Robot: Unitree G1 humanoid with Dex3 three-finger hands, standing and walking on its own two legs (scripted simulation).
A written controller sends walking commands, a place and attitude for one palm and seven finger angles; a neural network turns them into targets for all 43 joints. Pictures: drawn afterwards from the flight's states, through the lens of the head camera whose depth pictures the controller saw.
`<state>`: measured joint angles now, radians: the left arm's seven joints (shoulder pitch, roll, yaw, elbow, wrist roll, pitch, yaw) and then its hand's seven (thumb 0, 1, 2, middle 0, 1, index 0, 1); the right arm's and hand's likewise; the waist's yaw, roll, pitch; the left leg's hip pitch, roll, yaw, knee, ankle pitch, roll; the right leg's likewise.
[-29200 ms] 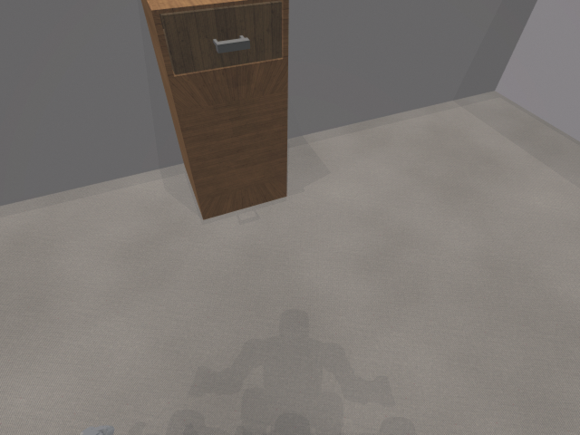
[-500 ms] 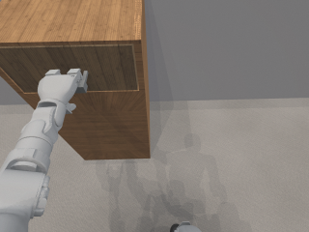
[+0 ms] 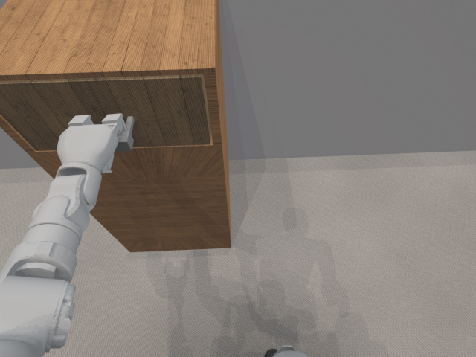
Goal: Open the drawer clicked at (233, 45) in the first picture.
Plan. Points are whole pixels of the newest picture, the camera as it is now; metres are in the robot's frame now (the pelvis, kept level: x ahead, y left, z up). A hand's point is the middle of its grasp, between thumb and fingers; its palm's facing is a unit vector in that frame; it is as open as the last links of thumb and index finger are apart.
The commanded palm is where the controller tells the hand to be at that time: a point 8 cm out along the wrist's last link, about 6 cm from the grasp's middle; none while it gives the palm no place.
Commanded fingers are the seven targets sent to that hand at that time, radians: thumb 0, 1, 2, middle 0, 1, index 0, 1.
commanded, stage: pull the drawer open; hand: left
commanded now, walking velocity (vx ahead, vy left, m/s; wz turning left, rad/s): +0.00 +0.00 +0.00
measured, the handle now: (104, 132) +0.51 +0.25 +0.05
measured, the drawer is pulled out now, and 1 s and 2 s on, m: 0.00 0.05 0.13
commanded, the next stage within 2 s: none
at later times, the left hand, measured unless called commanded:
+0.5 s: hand (99, 178) +0.41 +0.25 +0.03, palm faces -0.02 -0.03 -1.00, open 6.1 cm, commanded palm +0.39 +0.25 +0.09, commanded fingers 0.00 0.90 0.90 -0.40 -1.35 -0.40 -1.35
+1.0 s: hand (97, 188) +0.39 +0.25 +0.03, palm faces -0.03 -0.03 -1.00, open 6.1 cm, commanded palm +0.34 +0.24 +0.09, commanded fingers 0.00 0.90 0.90 -0.40 -1.35 -0.40 -1.35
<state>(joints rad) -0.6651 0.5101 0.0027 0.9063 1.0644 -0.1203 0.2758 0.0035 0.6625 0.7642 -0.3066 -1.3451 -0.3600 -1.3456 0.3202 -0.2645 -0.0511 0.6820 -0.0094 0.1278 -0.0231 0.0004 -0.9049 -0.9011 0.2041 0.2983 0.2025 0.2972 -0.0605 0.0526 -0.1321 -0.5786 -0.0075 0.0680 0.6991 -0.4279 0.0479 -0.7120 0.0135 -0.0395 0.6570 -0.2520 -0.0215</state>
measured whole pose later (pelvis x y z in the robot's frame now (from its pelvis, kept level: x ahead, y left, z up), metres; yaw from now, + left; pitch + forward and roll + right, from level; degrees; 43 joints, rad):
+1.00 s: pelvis +0.00 -0.01 +0.01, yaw -1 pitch +14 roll +0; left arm -0.36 0.47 0.02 0.60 1.02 -0.06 0.27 0.01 0.67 0.76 -0.28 -1.34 -0.35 -1.34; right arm 0.31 -0.27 -0.06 0.66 0.00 0.13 -0.02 0.00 -0.91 -0.90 0.20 0.30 0.20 0.30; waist -0.04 0.07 -0.11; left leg -0.47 -0.01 0.06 0.64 -0.41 0.04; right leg -0.62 0.02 -0.03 0.62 -0.25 -0.03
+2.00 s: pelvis +0.00 -0.02 +0.01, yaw +0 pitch +10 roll +0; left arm -0.06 0.44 0.02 0.31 1.01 -0.03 0.26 0.02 0.67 0.77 -0.28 -1.32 -0.37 -1.33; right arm 0.20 -0.26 -0.04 0.65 -0.01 0.09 -0.05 0.01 -0.90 -0.90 0.20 0.30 0.20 0.30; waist 0.01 0.06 -0.09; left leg -0.38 -0.01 0.06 0.63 -0.41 0.02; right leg -0.54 0.02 -0.03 0.64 -0.26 -0.04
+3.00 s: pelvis +0.01 -0.01 -0.01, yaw -2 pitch +11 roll -1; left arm 0.84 0.45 0.04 -0.38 0.98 -0.05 0.46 0.03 0.65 0.75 -0.24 -1.29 -0.38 -1.30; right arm 0.12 -0.26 0.00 0.52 -0.04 0.09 0.03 0.01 -0.90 -0.90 0.20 0.30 0.20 0.30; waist 0.07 0.05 -0.13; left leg -0.45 0.01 0.07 0.79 -0.53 0.03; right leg -0.62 0.04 -0.01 0.79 -0.36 -0.03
